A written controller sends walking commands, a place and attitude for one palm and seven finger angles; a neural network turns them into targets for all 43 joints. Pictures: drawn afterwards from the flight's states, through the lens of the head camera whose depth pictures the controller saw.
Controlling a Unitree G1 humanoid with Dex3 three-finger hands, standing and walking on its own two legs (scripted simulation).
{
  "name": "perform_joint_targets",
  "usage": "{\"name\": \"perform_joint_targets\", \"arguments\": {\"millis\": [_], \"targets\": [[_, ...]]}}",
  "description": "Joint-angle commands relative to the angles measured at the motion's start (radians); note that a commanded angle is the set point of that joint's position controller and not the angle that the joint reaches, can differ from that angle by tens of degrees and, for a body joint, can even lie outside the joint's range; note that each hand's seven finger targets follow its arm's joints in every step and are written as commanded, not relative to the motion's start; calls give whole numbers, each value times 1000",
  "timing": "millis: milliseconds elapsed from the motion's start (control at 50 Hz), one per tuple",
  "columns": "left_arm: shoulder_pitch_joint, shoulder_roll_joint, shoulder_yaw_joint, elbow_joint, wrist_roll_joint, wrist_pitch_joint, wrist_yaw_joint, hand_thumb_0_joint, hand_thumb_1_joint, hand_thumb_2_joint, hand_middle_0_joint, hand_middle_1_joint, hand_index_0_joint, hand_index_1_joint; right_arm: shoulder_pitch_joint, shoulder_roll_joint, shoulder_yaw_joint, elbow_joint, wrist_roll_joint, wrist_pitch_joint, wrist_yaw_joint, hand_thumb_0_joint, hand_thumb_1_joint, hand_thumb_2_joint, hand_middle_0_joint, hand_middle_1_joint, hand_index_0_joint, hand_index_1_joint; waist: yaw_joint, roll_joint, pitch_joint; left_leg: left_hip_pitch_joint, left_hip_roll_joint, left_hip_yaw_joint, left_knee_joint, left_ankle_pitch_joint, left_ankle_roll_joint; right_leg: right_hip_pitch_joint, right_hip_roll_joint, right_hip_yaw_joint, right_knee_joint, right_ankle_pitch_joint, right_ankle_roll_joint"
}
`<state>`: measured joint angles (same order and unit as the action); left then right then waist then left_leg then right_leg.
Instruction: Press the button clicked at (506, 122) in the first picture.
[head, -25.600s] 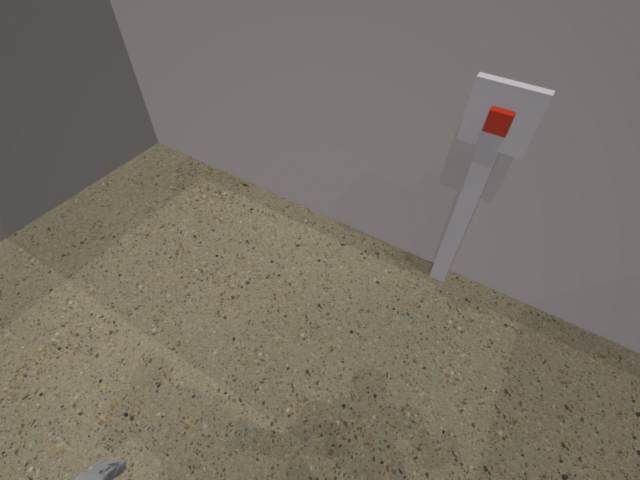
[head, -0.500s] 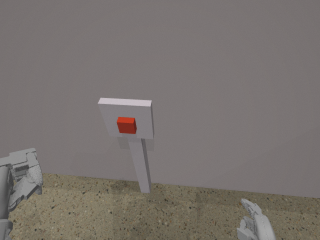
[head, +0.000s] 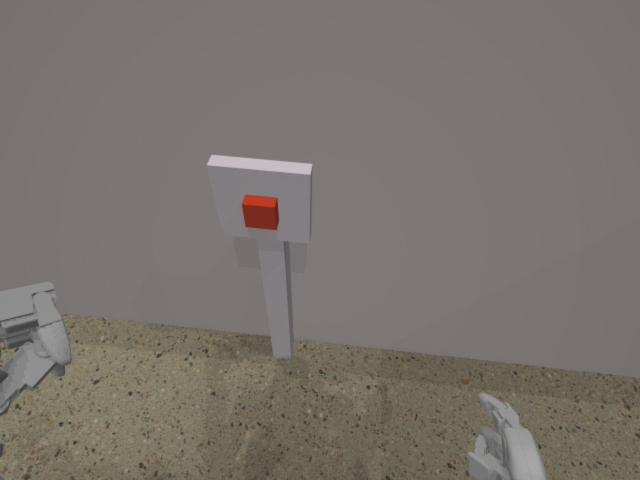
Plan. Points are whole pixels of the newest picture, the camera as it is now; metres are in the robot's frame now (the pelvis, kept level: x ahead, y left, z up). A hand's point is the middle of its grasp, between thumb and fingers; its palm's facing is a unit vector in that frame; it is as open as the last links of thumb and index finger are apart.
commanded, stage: step back with the hand held close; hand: left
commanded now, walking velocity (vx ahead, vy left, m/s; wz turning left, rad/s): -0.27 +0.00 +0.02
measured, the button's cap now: (261, 211) +0.57 +0.15 -0.03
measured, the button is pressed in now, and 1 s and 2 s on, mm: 0 0 0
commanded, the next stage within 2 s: stop stepping back and stand still in 0.64 s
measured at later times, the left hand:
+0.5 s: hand out of the picture +0.14 +0.26 +0.18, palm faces +0.41 -0.81 -0.42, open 3.1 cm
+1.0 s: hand out of the picture +0.07 +0.25 +0.17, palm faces +0.36 -0.86 -0.37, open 3.1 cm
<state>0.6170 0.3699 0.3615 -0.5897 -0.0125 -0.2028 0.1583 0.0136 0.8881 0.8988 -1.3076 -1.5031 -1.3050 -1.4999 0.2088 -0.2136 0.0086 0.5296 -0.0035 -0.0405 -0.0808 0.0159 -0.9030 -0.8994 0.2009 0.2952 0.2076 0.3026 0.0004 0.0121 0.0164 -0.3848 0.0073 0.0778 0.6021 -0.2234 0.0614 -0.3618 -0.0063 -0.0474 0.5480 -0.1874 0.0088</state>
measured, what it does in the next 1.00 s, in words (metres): walks backwards: right foot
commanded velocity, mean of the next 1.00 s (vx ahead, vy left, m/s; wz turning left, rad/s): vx -0.22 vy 0.00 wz -0.01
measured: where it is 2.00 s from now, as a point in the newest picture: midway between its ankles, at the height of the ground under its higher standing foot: outside the picture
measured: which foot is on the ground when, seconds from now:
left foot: down 0.00-1.00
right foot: down 0.00-0.36, up 0.38-0.70, down 0.72-1.00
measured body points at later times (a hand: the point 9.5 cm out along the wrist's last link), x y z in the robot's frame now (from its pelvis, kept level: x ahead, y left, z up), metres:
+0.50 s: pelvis -0.06 +0.01 +0.00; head -0.04 +0.06 +0.45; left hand +0.11 +0.31 +0.20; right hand +0.10 -0.22 -0.07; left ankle +0.06 +0.08 -0.73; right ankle -0.11 -0.14 -0.66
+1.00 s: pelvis -0.12 +0.02 -0.02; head -0.17 +0.05 +0.43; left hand +0.04 +0.29 +0.19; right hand -0.04 -0.27 -0.10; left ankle +0.05 +0.08 -0.73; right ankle -0.25 -0.13 -0.73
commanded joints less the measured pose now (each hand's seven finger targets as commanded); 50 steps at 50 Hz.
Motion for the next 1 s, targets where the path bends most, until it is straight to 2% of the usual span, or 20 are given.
{"name": "perform_joint_targets", "arguments": {"millis": [0,60,100,180,220,260,300,340,360,380,440,540,620,680,700,740,800,860,900,980], "targets": [[-41,143,123,-208,4,-75,23,0,900,900,-1300,-1500,-1300,-1500,-90,-141,-54,-146,-6,-73,-20,0,-900,-900,200,300,200,300,-7,74,-65,-306,150,-217,-298,-406,31,278,1,115,38,-69,-3],[-46,142,131,-216,13,-86,22,0,900,900,-1300,-1500,-1300,-1500,-89,-145,-58,-142,-8,-84,-17,0,-900,-900,200,300,200,300,-6,105,-68,-371,159,-230,-295,-455,42,310,15,129,83,-61,-5],[-41,156,144,-210,9,-91,22,0,900,900,-1300,-1500,-1300,-1500,-87,-135,-59,-136,-8,-87,-16,0,-900,-900,200,300,200,300,-7,34,-71,-350,127,-207,-224,-412,32,270,-10,186,40,-48,-18],[-68,172,132,-207,-3,-94,30,0,900,900,-1300,-1500,-1300,-1500,-64,-125,-66,-98,-16,-73,1,0,-900,-900,200,300,200,300,-20,-117,-79,-66,8,-107,88,-244,-42,-68,-188,388,-235,-229,-108],[-65,170,119,-191,-8,-88,41,0,900,900,-1300,-1500,-1300,-1500,-65,-103,-63,-84,-12,-52,10,0,-900,-900,200,300,200,300,-26,-189,-114,48,-13,-93,164,-157,-53,-125,-238,349,-274,-194,-126],[-55,187,130,-196,-9,-86,47,0,900,900,-1300,-1500,-1300,-1500,-75,-102,-63,-81,-6,-35,9,0,-900,-900,200,300,200,300,-27,-177,-117,93,-8,-96,101,-153,-47,-149,-216,281,-253,-194,-105],[-31,189,132,-225,-10,-96,48,0,900,900,-1300,-1500,-1300,-1500,-91,-119,-62,-89,-6,-27,-1,0,-900,-900,200,300,200,300,-28,-6,-77,63,62,-188,-85,-234,-16,-178,-114,191,-153,-261,-58],[-16,181,165,-259,9,-111,48,0,900,900,-1300,-1500,-1300,-1500,-125,-146,-59,-109,-23,-54,-12,0,-900,-900,200,300,200,300,-19,311,-82,-353,319,-515,-487,-531,93,173,99,59,331,-188,8],[-42,193,172,-293,14,-107,51,0,900,900,-1300,-1500,-1300,-1500,-109,-117,-65,-99,-41,-73,-15,0,-900,-900,200,300,200,300,-24,258,-109,-373,372,-560,-534,-471,116,185,125,100,554,-238,3],[-48,212,169,-305,2,-107,52,0,900,900,-1300,-1500,-1300,-1500,-106,-107,-72,-93,-33,-78,-13,0,-900,-900,200,300,200,300,-21,151,-138,-272,372,-527,-476,-349,106,104,120,134,615,-289,-4],[-7,165,141,-278,-14,-99,45,0,900,900,-1300,-1500,-1300,-1500,-109,-110,-81,-57,-36,-105,17,0,-900,-900,200,300,200,300,-1,166,-159,-97,288,-349,-397,-249,74,21,87,86,560,-304,-3],[-33,148,69,-283,-33,-102,19,0,900,900,-1300,-1500,-1300,-1500,-73,-99,-58,-1,-42,-129,28,0,-900,-900,200,300,200,300,-9,236,-216,167,224,-289,-479,-188,-22,66,105,-11,117,-398,-28],[-36,204,100,-277,-52,-124,-7,0,900,900,-1300,-1500,-1300,-1500,-49,-98,-54,21,-56,-98,34,0,-900,-900,200,300,200,300,-5,231,-264,331,179,-177,-370,225,-110,134,84,-5,-275,-206,-56],[-43,281,183,-289,-68,-152,-4,0,900,900,-1300,-1500,-1300,-1500,-78,-83,-46,7,-51,-68,28,0,-900,-900,200,300,200,300,-13,51,-255,386,108,-87,-102,127,-98,-51,-111,121,-347,-57,-103],[-54,282,192,-279,-75,-151,-1,0,900,900,-1300,-1500,-1300,-1500,-106,-75,-35,-7,-45,-72,22,0,-900,-900,200,300,200,300,-9,7,-238,381,82,-54,-57,76,-108,-99,-145,105,-336,-55,-98],[-13,230,143,-231,-73,-125,-13,0,900,900,-1300,-1500,-1300,-1500,-114,-98,-57,-27,-11,-81,13,0,-900,-900,200,300,200,300,-23,-134,-180,414,25,-61,97,48,-103,-241,-163,79,-310,-142,-111],[45,222,158,-208,-71,-59,-7,0,900,900,-1300,-1500,-1300,-1500,-113,-95,-36,-49,-15,-55,-8,0,-900,-900,200,300,200,300,-36,-22,-103,320,29,-78,11,52,-83,-173,-99,36,-246,-179,-89],[-52,221,139,-172,-57,-50,8,0,900,900,-1300,-1500,-1300,-1500,-107,-113,-46,-47,-5,-63,-27,0,-900,-900,200,300,200,300,-42,-25,41,316,21,-105,73,-52,-97,-313,-105,57,-304,-464,-107],[-134,224,126,-182,-44,-47,13,0,900,900,-1300,-1500,-1300,-1500,-101,-117,-46,-34,-7,-75,-40,0,-900,-900,200,300,200,300,-48,-24,99,298,25,-126,92,-72,-100,-341,-103,44,-287,-504,-113],[-204,229,127,-218,-36,-62,5,0,900,900,-1300,-1500,-1300,-1500,-110,-130,-46,-40,-8,-112,-43,0,-900,-900,200,300,200,300,-40,147,121,187,69,-260,-197,-285,-102,-197,18,-7,-124,-502,-67]]}}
